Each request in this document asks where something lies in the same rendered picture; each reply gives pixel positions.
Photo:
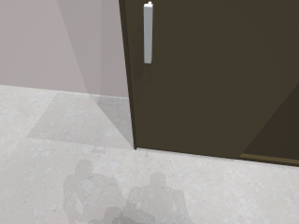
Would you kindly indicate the handle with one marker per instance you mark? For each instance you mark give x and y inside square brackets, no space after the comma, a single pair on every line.
[148,19]

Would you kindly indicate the wardrobe door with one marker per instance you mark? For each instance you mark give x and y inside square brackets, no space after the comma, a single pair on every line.
[219,71]
[279,137]

